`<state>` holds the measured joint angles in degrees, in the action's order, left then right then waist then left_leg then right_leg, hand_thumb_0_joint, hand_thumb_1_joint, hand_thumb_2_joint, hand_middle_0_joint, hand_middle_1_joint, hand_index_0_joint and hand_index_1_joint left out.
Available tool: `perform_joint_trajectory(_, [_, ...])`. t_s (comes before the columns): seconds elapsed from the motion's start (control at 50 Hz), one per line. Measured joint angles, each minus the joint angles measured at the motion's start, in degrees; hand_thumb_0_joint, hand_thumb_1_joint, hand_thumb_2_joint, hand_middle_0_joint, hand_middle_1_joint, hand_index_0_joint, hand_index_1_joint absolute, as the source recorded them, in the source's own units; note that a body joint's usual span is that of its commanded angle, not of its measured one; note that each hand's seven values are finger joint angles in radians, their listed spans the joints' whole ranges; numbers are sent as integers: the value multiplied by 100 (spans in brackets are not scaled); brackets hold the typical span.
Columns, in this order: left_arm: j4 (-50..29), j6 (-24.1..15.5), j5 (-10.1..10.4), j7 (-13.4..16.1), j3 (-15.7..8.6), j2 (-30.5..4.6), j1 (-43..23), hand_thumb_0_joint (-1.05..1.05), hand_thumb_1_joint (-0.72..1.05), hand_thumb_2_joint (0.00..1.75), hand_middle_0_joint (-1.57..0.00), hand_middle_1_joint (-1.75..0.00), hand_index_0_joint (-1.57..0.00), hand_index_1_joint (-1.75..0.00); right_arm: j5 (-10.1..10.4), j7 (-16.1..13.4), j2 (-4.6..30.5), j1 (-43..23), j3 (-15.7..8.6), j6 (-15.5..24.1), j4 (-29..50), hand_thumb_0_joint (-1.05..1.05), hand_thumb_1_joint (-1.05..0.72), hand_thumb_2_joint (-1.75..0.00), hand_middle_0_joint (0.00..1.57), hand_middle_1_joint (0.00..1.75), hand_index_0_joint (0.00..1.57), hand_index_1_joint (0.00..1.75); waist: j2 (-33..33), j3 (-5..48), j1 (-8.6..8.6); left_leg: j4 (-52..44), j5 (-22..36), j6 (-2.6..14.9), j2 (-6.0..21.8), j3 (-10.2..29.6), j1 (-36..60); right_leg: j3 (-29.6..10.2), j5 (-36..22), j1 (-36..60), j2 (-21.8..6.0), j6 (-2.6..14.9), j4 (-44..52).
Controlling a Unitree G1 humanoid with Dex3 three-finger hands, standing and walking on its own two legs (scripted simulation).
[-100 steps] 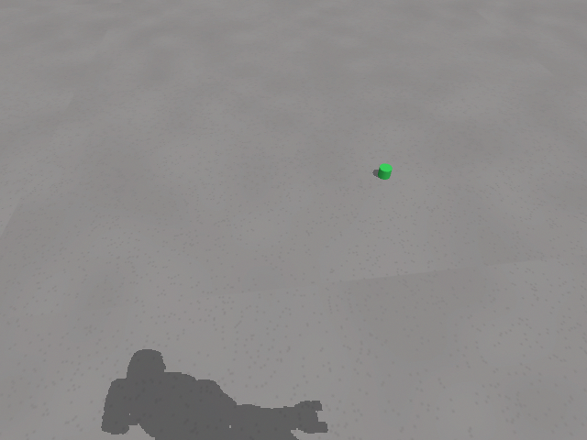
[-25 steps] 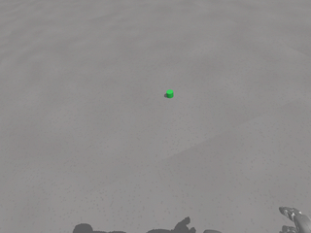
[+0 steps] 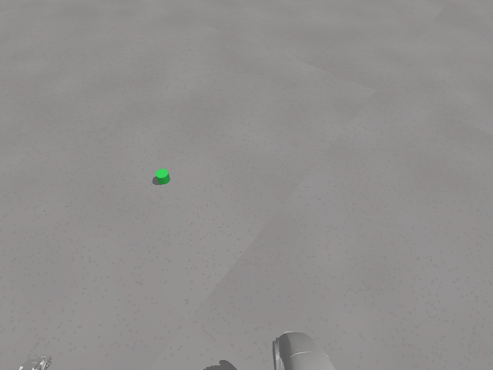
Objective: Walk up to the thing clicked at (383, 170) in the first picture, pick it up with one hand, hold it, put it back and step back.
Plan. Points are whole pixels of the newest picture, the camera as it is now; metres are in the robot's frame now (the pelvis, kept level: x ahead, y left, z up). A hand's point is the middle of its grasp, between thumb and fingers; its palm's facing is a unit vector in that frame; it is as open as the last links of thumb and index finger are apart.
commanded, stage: walk up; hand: left
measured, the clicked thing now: (163, 176) +1.11 +0.32 -0.74
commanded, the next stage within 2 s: none
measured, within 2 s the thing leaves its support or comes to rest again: neither
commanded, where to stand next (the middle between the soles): +0.73 +0.56 m, yaw -61 degrees
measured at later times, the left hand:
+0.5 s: hand (58, 256) +0.38 +0.37 -0.12, palm faces -0.30 -0.78 -0.55, open 7.4 cm
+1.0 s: hand (40, 168) +0.66 +0.50 -0.14, palm faces -0.52 -0.64 -0.56, open 7.4 cm
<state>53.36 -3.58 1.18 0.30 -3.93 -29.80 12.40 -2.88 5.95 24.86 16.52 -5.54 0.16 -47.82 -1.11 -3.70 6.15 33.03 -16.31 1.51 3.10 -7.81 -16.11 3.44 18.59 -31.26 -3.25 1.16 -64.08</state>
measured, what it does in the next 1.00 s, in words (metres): walks ahead, turning right: right foot, then left foot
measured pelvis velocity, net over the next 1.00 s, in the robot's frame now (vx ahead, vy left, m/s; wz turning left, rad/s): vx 0.43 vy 0.29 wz -0.58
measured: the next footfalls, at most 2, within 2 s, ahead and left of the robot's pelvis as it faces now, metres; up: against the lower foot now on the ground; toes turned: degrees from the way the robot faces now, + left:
right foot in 0.24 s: +0.25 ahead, -0.06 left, +0.00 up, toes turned -17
left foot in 0.66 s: +0.47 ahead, +0.30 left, +0.00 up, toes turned -21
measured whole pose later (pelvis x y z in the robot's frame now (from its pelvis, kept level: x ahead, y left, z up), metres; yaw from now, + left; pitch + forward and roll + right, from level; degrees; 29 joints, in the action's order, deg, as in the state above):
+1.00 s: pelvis +0.43 +0.29 -0.03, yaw -33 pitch +0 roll -1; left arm 46.8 -4.4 0.4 6.0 -3.2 -25.1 19.1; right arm -4.6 3.3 23.9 18.6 -6.2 -4.8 -38.6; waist 4.3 -7.2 5.7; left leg 50.3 -25.4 3.4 0.2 -12.9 -21.6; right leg 7.4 16.0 -26.1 0.2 4.4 -42.2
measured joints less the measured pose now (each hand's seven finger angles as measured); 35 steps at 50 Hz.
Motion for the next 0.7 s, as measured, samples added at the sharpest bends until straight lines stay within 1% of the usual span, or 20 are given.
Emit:
perform_joint_trajectory(0.06, [-92,74,12,-77,21,52,-116,1,91,90,-20,-30,-20,-29,1,-11,106,303,-2,24,62,1,-90,-89,20,30,20,30,140,10,157,-486,-66,83,-111,-304,527,209,-150,-90,-24,-56,886])
perform_joint_trajectory(0.14, [-249,127,30,-121,36,158,-286,1,91,90,-20,-30,-20,-30,-24,-28,228,528,-48,-44,157,1,-90,-89,20,30,20,30,347,-67,298,-722,-389,156,-273,-678,1072,315,-563,-61,-72,-17,1851])
perform_joint_trajectory(0.18, [-341,121,42,-112,41,202,-366,1,91,90,-20,-30,-20,-30,-48,-34,228,597,-60,-95,224,1,-90,-90,20,30,20,30,443,-109,340,-571,-693,152,-298,-822,1240,445,-670,111,-45,38,2272])
perform_joint_trajectory(0.22, [-519,60,40,-78,35,188,-400,1,91,90,-20,-30,-20,-30,-50,-57,148,679,-48,-152,292,1,-90,-90,20,30,20,30,471,-116,335,148,-1110,88,-243,-877,1158,559,-688,492,52,172,2740])
perform_joint_trajectory(0.24, [-624,-3,22,-21,4,194,-411,1,91,90,-20,-30,-20,-30,-58,-81,92,681,-26,-184,305,1,-90,-90,20,30,20,30,498,-152,259,914,-1216,19,-154,-747,933,555,-818,613,130,288,2774])
perform_joint_trajectory(0.26, [-746,-47,-8,64,-21,229,-409,1,91,90,-20,-30,-20,-30,-68,-111,38,606,11,-230,307,1,-90,-90,20,30,20,30,571,-249,180,1851,-1368,-95,-104,-393,609,544,-672,613,215,329,2521])
perform_joint_trajectory(0.28, [-849,-60,-7,147,-4,262,-381,1,91,90,-20,-30,-20,-30,-62,-121,-19,535,54,-282,334,1,-90,-90,20,30,20,30,613,-292,112,2754,-1439,-209,-164,46,213,522,-483,608,255,341,2296])
perform_joint_trajectory(0.3, [-911,-52,24,217,34,320,-330,1,91,90,-20,-30,-20,-30,-50,-120,-51,463,98,-325,366,1,-90,-89,20,30,20,30,670,-300,36,3470,-1381,-280,-207,423,-160,486,-349,659,297,344,2199])
perform_joint_trajectory(0.32, [-944,-47,44,274,79,396,-245,0,91,90,-20,-30,-20,-30,-43,-113,-59,368,133,-356,398,1,-90,-89,20,30,20,30,744,-294,-35,3931,-1244,-296,-184,713,-490,437,-277,753,344,322,2203])
perform_joint_trajectory(0.34, [-947,-54,41,318,123,475,-134,0,91,90,-20,-30,-20,-30,-36,-104,-53,255,158,-370,444,2,-90,-89,20,30,20,30,817,-281,-93,4137,-1078,-284,-113,935,-784,369,-246,859,380,266,2259])
perform_joint_trajectory(0.38, [-886,-81,13,353,194,616,121,0,91,90,-20,-30,-20,-30,-28,-68,-12,5,191,-358,599,2,-90,-89,20,30,20,30,938,-254,-158,3938,-799,-262,91,1256,-1260,196,-227,1053,402,110,2402])
perform_joint_trajectory(0.42, [-802,-114,-47,340,255,708,360,0,90,90,-20,-30,-20,-30,-30,-12,53,-231,184,-331,799,1,-90,-89,20,30,20,30,1008,-232,-223,3483,-578,-254,271,1441,-1623,-30,-181,1147,370,-22,2456])
perform_joint_trajectory(0.46, [-726,-143,-118,322,297,754,554,1,90,90,-20,-30,-20,-30,-29,41,141,-424,145,-328,963,1,-90,-89,20,30,20,30,1043,-206,-301,3140,-366,-254,397,1510,-1888,-269,-85,1172,301,-139,2422])
perform_joint_trajectory(0.5, [-677,-161,-189,326,299,752,710,1,90,90,-21,-30,-21,-30,-29,79,242,-553,95,-356,1043,1,-90,-89,20,30,20,30,1047,-146,-390,2885,-248,-252,470,1483,-2043,-490,56,1161,204,-219,2336])
perform_joint_trajectory(0.56, [-678,-156,-281,363,230,657,948,1,90,90,-21,-30,-21,-30,-68,110,384,-682,-17,-465,1058,1,-90,-89,20,30,20,30,1010,-8,-545,2733,-177,-229,519,1342,-2111,-821,337,1072,66,-224,2139])
perform_joint_trajectory(0.6, [-664,-129,-316,409,165,537,1089,1,90,90,-21,-30,-21,-30,-85,121,472,-737,-87,-509,1053,1,-90,-89,20,30,20,30,958,73,-609,2534,-348,-184,475,1272,-2003,-1035,537,987,-39,-201,1993])
perform_joint_trajectory(0.64, [-623,-88,-330,458,91,370,1193,1,90,90,-21,-30,-21,-30,-94,110,542,-739,-163,-474,1082,1,-90,-89,20,30,20,30,860,137,-619,2078,-571,-124,364,1178,-1718,-1260,758,861,-184,-195,1767])
perform_joint_trajectory(0.66, [-576,-54,-334,495,42,248,1203,1,90,90,-21,-30,-21,-30,-109,82,525,-731,-205,-403,1105,1,-90,-89,20,30,20,30,712,111,-576,1975,-593,-256,241,1065,-1611,-1399,861,736,-320,-131,1483])
perform_joint_trajectory(0.68, [-476,6,-330,550,-24,143,1132,1,90,90,-21,-30,-21,-30,-141,30,462,-720,-228,-316,1120,1,-90,-89,20,30,20,30,542,22,-545,2179,-718,-313,136,906,-1621,-1583,1055,557,-344,-21,979])
perform_joint_trajectory(0.7, [-355,77,-298,625,-66,95,1027,1,90,90,-21,-30,-21,-30,-122,-21,406,-686,-214,-244,1108,1,-90,-89,20,30,20,30,472,-51,-537,2345,-842,-303,121,784,-1624,-1637,1227,320,-207,80,354])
